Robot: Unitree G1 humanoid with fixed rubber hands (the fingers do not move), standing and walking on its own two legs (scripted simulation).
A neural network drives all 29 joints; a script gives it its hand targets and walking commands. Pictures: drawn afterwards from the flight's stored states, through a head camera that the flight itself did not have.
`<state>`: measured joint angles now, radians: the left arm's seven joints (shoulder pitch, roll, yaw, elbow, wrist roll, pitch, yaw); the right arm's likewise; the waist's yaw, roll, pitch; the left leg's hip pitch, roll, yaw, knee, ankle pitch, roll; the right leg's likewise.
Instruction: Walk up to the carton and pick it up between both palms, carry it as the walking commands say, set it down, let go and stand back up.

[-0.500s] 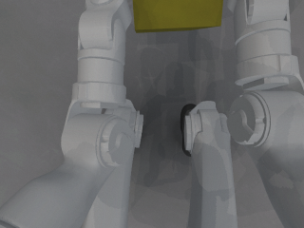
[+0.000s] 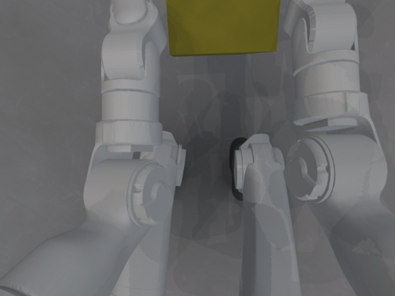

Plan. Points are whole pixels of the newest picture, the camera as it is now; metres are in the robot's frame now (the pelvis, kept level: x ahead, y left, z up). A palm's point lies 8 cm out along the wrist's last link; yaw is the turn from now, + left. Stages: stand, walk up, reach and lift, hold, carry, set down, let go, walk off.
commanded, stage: reach and lift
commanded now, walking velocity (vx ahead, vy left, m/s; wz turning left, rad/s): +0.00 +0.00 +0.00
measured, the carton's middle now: out of the picture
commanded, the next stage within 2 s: none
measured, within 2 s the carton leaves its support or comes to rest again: neither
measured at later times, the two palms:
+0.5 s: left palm out of the picture +0.52 +0.12 -0.04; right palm out of the picture +0.55 -0.11 -0.04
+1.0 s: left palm out of the picture +0.49 +0.12 +0.04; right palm out of the picture +0.52 -0.10 +0.03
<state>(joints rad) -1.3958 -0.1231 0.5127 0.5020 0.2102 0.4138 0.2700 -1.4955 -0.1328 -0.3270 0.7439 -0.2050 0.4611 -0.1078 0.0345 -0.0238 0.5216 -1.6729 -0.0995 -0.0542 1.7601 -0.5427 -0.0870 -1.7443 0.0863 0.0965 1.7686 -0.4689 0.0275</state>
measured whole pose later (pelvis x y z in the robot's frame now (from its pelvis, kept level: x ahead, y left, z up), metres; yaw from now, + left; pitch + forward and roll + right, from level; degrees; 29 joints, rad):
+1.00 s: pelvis +0.00 +0.01 +0.09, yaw -1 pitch +19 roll +2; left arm -1.14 -0.19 0.49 0.49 0.21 0.40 0.28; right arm -1.26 -0.03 -0.35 0.73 -0.24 0.44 -0.12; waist 0.05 -0.02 0.39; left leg -1.32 -0.08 -0.08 1.44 -0.45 -0.07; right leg -1.38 0.08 0.10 1.43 -0.39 0.03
